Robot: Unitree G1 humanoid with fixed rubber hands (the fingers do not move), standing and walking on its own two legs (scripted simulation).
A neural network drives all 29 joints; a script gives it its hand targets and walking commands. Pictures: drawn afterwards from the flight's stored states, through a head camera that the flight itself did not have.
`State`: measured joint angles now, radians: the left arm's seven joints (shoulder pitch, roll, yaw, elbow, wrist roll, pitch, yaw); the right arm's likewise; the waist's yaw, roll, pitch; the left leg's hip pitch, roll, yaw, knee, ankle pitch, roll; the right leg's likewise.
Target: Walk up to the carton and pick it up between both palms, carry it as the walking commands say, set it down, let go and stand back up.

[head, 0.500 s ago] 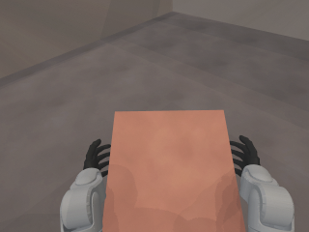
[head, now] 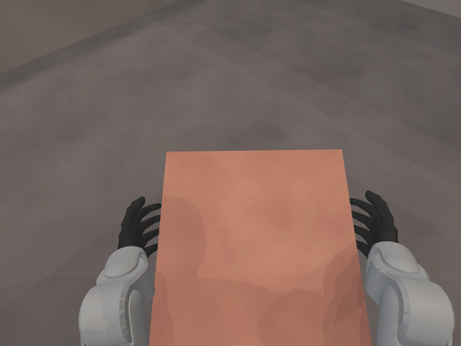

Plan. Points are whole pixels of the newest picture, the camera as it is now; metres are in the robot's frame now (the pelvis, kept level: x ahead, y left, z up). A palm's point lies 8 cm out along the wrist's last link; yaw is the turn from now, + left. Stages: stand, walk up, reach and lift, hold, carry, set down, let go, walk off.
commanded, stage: carry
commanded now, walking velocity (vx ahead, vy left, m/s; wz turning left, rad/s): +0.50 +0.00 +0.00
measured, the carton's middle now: (253, 245) +0.28 +0.01 +0.00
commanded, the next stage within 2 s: none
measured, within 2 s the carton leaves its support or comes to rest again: neither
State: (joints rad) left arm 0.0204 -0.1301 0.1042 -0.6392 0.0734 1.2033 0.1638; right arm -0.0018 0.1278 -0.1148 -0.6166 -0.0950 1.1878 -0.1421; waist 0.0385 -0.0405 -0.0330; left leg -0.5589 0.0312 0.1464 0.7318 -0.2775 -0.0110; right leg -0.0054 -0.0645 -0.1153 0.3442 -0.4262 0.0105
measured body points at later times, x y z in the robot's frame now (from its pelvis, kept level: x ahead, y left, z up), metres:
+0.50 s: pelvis +0.36 +0.02 -0.01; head +0.37 +0.03 +0.44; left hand +0.61 +0.19 +0.08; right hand +0.60 -0.16 +0.09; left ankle +0.15 +0.09 -0.73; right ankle +0.49 -0.08 -0.72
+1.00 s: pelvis +0.75 +0.05 -0.01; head +0.77 +0.05 +0.44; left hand +1.02 +0.21 +0.08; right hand +1.00 -0.14 +0.08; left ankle +0.82 +0.14 -0.73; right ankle +0.55 -0.06 -0.66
